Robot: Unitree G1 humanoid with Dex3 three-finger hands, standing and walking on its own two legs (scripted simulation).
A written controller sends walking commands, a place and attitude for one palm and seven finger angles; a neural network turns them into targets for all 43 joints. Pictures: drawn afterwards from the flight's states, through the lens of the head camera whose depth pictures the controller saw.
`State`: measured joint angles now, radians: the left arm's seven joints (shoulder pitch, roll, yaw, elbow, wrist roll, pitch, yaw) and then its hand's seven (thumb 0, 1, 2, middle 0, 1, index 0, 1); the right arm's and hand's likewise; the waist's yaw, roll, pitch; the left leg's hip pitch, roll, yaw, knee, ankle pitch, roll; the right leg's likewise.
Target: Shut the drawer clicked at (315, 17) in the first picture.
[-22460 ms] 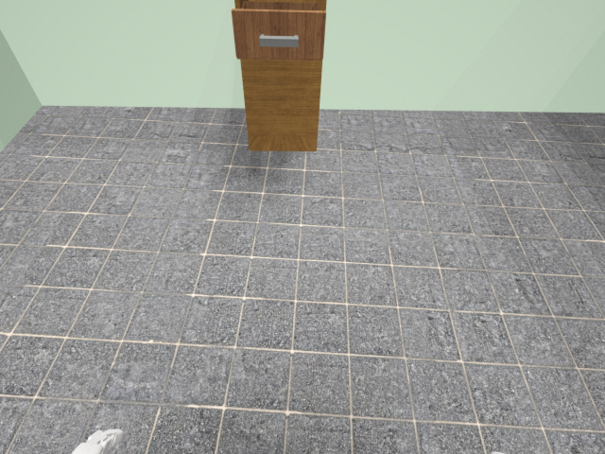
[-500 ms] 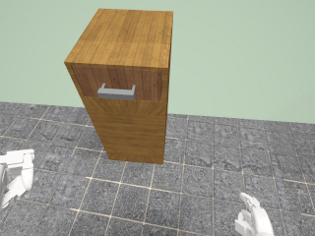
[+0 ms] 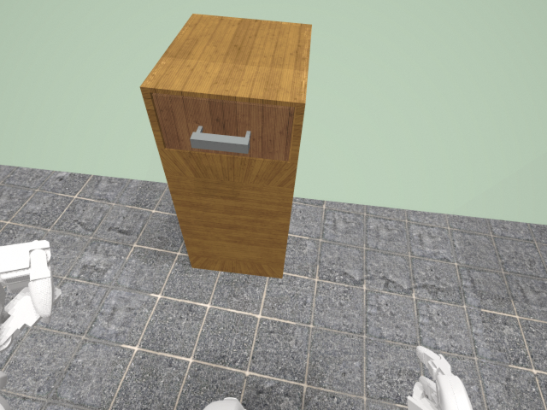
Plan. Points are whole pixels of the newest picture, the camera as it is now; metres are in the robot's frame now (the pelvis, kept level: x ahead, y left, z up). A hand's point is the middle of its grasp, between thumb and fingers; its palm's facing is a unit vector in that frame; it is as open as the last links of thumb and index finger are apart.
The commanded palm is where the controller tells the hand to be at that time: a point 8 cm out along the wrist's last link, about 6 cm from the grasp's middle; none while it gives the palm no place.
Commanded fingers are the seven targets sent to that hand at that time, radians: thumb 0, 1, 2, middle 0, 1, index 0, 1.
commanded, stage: step back with the hand held close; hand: left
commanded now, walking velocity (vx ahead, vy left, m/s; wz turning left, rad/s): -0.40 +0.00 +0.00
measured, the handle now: (222, 137) +0.70 +0.17 -0.03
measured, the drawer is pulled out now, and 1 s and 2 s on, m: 0.00 0.00 0.00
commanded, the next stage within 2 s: stop stepping back and stand still in 0.38 s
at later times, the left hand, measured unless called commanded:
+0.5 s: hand (35, 386) +0.11 +0.20 +0.18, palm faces +0.29 -0.82 -0.49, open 3.2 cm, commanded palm +0.04 +0.25 +0.19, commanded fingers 0.00 0.90 0.90 -1.40 -1.60 -1.40 -1.60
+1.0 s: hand out of the picture +0.04 +0.21 +0.19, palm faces +0.37 -0.80 -0.48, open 3.3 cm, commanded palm -0.03 +0.26 +0.19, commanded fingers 0.00 0.90 0.90 -1.40 -1.60 -1.40 -1.60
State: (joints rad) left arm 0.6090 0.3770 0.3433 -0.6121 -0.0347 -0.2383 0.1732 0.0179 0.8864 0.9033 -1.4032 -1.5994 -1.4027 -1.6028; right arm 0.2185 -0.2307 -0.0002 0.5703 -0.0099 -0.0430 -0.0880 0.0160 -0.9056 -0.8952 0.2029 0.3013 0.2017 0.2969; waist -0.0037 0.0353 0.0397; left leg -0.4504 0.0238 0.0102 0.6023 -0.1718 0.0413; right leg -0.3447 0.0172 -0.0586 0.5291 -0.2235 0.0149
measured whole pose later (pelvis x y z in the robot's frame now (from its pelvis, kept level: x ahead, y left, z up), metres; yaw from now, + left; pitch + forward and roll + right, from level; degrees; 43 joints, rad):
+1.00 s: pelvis -0.15 -0.02 +0.01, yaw +1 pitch -1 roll +0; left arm 0.61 0.41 0.38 -0.58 -0.03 -0.23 0.15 0.02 0.89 0.90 -1.40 -1.60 -1.40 -1.60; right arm 0.22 -0.16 0.03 0.60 0.00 -0.13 -0.03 0.02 -0.91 -0.90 0.20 0.30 0.20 0.30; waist -0.03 0.00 0.01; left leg -0.23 0.05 0.04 0.53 -0.28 -0.03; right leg -0.26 0.02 -0.05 0.53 -0.27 -0.04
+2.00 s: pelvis -0.18 -0.01 +0.01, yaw +2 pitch -2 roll +0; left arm 0.33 0.16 0.02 1.11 0.01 0.02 0.03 0.01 0.91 0.90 -0.32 -0.45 -0.32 -0.45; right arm 0.35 -0.13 0.00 1.08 -0.02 0.02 -0.02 0.01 -0.91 -0.90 0.20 0.30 0.20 0.30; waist 0.00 0.03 0.05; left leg -0.23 0.00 0.01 0.47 -0.21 0.01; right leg -0.23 0.00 -0.06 0.46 -0.19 -0.03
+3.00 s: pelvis -0.15 -0.02 +0.02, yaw +2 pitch -2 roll +0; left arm 0.28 0.11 0.02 1.14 0.01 -0.01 0.04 0.01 0.91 0.90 -0.19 -0.30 -0.19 -0.30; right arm 0.31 -0.10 -0.01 1.13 -0.02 -0.01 -0.04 0.01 -0.91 -0.90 0.20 0.30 0.20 0.30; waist 0.00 0.01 0.06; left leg -0.18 0.00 0.01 0.43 -0.23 0.00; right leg -0.19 0.01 -0.06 0.44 -0.22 -0.03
